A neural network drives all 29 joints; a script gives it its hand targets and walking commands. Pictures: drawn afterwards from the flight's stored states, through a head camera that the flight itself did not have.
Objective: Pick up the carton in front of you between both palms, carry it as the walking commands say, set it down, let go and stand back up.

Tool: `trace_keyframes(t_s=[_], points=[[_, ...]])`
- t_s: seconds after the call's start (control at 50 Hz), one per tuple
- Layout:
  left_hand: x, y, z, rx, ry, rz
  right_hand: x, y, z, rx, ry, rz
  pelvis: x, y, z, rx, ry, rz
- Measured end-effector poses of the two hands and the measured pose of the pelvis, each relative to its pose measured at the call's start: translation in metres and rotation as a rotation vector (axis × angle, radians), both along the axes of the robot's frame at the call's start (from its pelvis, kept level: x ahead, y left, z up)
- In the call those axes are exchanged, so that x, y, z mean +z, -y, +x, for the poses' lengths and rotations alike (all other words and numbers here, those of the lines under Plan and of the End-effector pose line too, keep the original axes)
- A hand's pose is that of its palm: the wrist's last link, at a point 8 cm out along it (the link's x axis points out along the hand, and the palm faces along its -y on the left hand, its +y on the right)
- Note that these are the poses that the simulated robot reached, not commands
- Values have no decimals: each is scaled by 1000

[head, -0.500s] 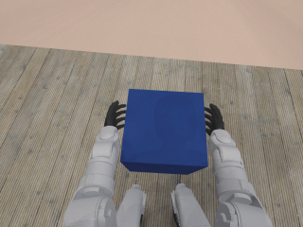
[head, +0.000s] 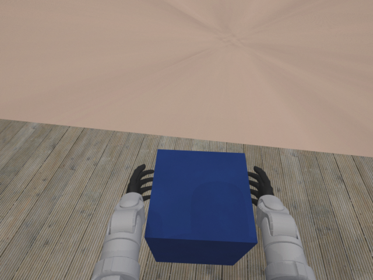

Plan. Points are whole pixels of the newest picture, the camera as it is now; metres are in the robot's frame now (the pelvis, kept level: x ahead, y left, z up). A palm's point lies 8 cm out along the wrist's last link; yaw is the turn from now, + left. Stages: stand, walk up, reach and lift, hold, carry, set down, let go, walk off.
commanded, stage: reach and lift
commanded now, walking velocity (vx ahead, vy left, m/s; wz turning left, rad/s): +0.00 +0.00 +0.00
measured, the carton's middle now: (197, 211) +0.29 +0.00 -0.07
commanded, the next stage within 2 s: hold in 1.10 s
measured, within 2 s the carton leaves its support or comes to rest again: neither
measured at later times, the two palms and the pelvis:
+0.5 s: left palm (131, 194) +0.28 +0.15 +0.03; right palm (268, 195) +0.28 -0.15 +0.03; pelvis -0.02 +0.00 +0.01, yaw +0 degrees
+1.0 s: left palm (130, 189) +0.29 +0.15 +0.05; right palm (269, 191) +0.28 -0.15 +0.05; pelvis +0.00 +0.00 +0.01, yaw +0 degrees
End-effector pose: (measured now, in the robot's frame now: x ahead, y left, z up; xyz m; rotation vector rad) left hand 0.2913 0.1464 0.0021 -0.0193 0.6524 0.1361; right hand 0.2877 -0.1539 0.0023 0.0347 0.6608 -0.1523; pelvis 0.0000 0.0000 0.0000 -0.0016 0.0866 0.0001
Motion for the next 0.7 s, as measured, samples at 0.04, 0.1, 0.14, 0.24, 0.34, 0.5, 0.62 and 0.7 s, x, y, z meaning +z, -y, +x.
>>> trace_keyframes(t_s=[0.04, 0.1, 0.14, 0.24, 0.34, 0.5, 0.62, 0.7], points=[[11, -1, -2, -5, 4, 10, 11, -1, -2, 10, 4, -12, 4, 0, 0, 0, 35, 0], [22, -1, -5, -12, -1, 20, 22, -1, -4, 22, 0, -23, 7, 1, -1, 0, 79, 0], [26, -1, -7, -15, -10, 26, 26, 0, -6, 27, -9, -29, 8, 2, -3, -1, 102, 0], [27, 0, -12, -18, -39, 30, 27, 0, -10, 32, -37, -33, 8, 3, -12, -1, 136, 0], [27, 0, -14, -13, -36, 27, 27, 0, -12, 31, -33, -29, 7, 4, -18, -1, 146, 0], [32, 0, -11, -11, -21, 24, 33, 0, -8, 29, -19, -28, 8, 4, -19, 0, 148, 0], [35, -1, -8, -18, -21, 32, 36, -1, -5, 33, -19, -35, 10, 3, -14, -1, 151, 0], [37, -1, -6, -23, -22, 38, 37, -1, -4, 38, -20, -42, 11, 2, -10, -2, 153, 1]])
